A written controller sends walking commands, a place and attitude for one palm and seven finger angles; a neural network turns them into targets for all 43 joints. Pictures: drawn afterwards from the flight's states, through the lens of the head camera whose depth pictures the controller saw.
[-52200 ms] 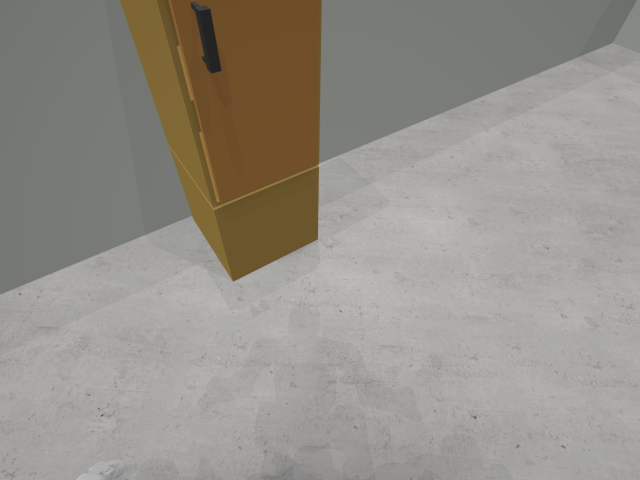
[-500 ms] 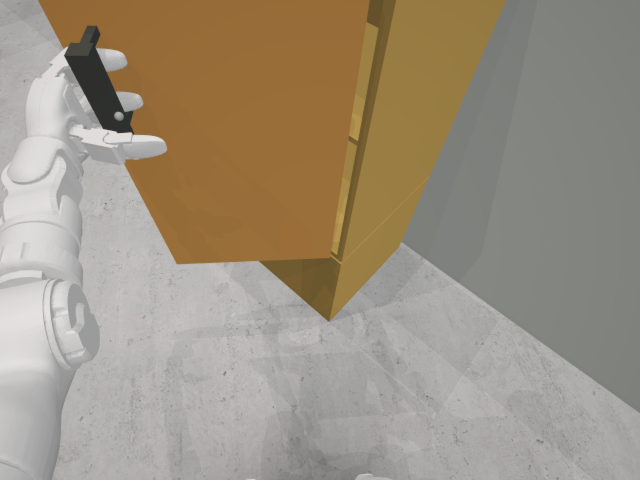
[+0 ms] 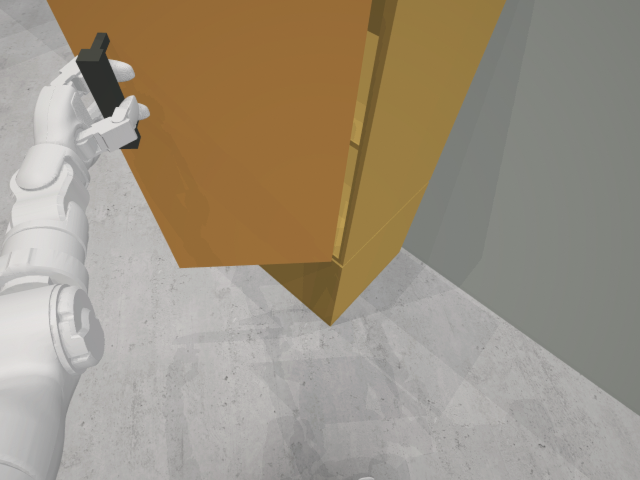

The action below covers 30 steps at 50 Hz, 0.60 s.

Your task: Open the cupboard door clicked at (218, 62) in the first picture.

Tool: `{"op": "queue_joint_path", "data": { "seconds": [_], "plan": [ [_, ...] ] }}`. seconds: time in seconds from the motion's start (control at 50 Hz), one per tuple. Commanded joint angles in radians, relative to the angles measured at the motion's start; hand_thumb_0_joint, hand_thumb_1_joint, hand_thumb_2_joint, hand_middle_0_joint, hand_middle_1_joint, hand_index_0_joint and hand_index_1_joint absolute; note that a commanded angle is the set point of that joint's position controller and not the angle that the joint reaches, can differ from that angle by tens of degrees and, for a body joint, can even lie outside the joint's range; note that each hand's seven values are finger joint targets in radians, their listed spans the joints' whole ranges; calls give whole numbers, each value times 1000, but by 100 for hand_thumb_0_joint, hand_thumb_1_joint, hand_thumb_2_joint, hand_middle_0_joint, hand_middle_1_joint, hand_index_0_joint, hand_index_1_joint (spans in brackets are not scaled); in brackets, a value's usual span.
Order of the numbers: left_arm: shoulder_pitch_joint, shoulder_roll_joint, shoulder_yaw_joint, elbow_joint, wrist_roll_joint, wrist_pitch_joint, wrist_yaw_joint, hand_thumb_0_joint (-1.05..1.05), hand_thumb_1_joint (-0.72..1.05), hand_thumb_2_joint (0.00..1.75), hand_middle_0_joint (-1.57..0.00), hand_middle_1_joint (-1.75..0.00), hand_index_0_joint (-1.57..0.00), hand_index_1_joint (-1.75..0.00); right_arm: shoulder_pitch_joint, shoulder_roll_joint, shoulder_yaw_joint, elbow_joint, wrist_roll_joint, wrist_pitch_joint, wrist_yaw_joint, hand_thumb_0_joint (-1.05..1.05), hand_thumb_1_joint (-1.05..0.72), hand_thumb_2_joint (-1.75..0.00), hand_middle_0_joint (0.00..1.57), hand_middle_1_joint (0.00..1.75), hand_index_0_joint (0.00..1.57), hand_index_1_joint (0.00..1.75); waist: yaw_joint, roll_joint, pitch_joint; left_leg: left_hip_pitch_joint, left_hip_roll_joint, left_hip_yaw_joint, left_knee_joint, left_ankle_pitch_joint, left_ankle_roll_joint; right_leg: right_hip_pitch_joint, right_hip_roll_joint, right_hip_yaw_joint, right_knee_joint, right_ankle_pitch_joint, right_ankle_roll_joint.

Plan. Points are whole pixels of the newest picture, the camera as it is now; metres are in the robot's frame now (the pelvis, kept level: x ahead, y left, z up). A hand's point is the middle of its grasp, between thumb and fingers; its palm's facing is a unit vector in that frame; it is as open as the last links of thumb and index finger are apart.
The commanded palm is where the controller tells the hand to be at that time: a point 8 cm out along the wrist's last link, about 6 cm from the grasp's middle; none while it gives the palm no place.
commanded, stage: pull the door open along its arc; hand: left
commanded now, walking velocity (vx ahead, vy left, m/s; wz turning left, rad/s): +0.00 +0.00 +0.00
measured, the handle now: (116, 93) +0.56 +0.22 +0.16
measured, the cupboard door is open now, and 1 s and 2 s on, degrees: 46 55 97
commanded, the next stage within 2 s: open thumb and fingers to let go in 1.66 s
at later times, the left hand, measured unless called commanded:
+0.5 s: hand (126, 145) +0.47 +0.19 +0.15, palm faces +0.00 -1.00 +0.01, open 6.1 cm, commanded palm +0.45 +0.24 +0.15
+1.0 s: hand (128, 151) +0.46 +0.18 +0.15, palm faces +0.01 -1.00 +0.00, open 6.1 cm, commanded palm +0.41 +0.23 +0.15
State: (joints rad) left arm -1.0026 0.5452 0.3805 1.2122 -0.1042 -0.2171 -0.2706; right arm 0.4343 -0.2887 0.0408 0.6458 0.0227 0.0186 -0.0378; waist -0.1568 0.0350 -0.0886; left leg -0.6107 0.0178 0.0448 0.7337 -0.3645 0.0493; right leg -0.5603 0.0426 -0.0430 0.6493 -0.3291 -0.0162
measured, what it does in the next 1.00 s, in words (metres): stands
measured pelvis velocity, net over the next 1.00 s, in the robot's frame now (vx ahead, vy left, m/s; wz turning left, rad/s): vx -0.01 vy -0.01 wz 0.00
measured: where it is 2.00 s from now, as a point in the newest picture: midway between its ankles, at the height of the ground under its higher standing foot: outside the picture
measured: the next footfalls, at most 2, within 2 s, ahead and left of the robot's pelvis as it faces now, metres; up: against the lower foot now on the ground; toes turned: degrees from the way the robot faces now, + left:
none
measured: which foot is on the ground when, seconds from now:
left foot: down 0.00-1.00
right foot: down 0.00-1.00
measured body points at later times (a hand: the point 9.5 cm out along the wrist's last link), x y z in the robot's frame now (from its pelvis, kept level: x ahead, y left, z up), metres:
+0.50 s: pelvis +0.00 +0.00 +0.01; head +0.05 +0.00 +0.45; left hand +0.46 +0.24 +0.16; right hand +0.02 -0.27 -0.11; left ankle -0.01 +0.08 -0.72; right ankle -0.01 -0.11 -0.72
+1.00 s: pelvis -0.01 -0.01 +0.00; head +0.04 -0.01 +0.45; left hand +0.45 +0.24 +0.16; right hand +0.02 -0.28 -0.11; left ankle -0.01 +0.08 -0.72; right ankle -0.01 -0.11 -0.72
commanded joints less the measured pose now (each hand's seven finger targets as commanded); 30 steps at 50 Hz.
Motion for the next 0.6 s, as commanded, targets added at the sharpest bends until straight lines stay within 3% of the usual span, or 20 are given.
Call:
{"op": "queue_joint_path", "data": {
  "seconds": [0.0,0.06,0.08,0.1,0.16,0.22,0.28,0.32,0.38,0.44,0.48,0.5,0.58],
  "plan": [
    [-513,280,29,-213,-18,-63,7,0,90,90,-40,-135,-40,-135,130,-178,-64,-56,-3,-21,-14,0,-90,-90,20,30,20,30,-7,53,-377,317,9,-90,-57,391,-15,69,7,19,-48,345,-1],
    [-533,269,11,-209,-10,-64,8,0,90,90,-40,-135,-40,-135,128,-176,-65,-53,-1,-23,-14,0,-90,-90,20,30,20,30,-15,87,-366,324,11,-91,-55,373,-19,39,5,21,-51,319,-1],
    [-548,250,1,-215,-15,-70,10,0,90,90,-40,-135,-40,-135,136,-176,-65,-53,-4,-25,-15,0,-90,-90,20,30,20,30,-23,67,-376,330,9,-95,-49,384,-15,42,6,19,-48,323,-2],
    [-538,271,15,-195,-9,-68,11,0,90,90,-40,-135,-40,-135,135,-177,-65,-47,-5,-26,-14,0,-90,-90,20,30,20,30,-14,81,-382,329,10,-97,-51,374,-19,37,7,19,-47,315,-1],
    [-481,261,23,-214,-18,-68,6,0,90,90,-40,-135,-40,-135,134,-176,-69,-59,-5,-29,-10,0,-90,-90,20,30,20,30,1,59,-412,332,10,-90,-50,396,-18,68,8,19,-43,342,-2],
    [-438,272,39,-290,-24,-84,0,0,90,90,-40,-135,-40,-135,122,-172,-70,-71,-4,-26,-7,0,-90,-90,20,30,20,30,33,124,-469,388,13,-93,-43,491,-29,87,9,16,-30,386,-7],
    [-326,241,44,-332,-52,-78,-7,0,90,90,-40,-135,-40,-135,107,-169,-73,-93,2,-23,-5,0,-90,-90,20,30,20,30,51,56,-452,372,14,-77,-50,512,-19,141,14,13,-36,423,-7],
    [-256,237,49,-410,-65,-67,-14,0,90,90,-40,-135,-40,-135,82,-166,-75,-110,9,-22,-4,0,-90,-90,20,30,20,30,72,80,-458,385,14,-68,-58,537,-19,168,14,20,-41,454,-7],
    [-113,208,57,-518,-98,-41,-17,0,90,90,-40,-135,-40,-135,52,-159,-78,-137,17,-23,-2,0,-90,-90,20,30,20,30,100,50,-445,390,14,-58,-73,582,-14,229,14,17,-50,493,-9],
    [-232,200,31,-510,-89,-7,0,0,90,90,-40,-135,-40,-135,40,-156,-76,-112,21,-20,-11,0,-90,-90,20,30,20,30,54,12,-325,347,12,-53,-96,460,-7,186,11,20,-76,447,0],
    [-337,202,18,-488,-77,-3,20,0,90,90,-40,-135,-40,-135,41,-156,-73,-93,20,-24,-22,0,-90,-90,20,30,20,30,29,15,-279,336,8,-53,-103,392,-3,160,5,22,-88,398,-1],
    [-394,206,15,-452,-66,-4,27,0,90,90,-40,-135,-40,-135,43,-154,-71,-80,16,-30,-24,0,-90,-90,20,30,20,30,19,38,-288,340,3,-56,-104,364,-5,145,1,27,-91,377,1],
    [-422,178,-14,-377,-47,-39,39,0,90,90,-40,-135,-40,-135,54,-152,-65,-62,10,-48,-22,0,-90,-90,20,30,20,30,18,48,-319,361,0,-72,-92,360,-12,118,-3,25,-80,343,-7]
  ]
}}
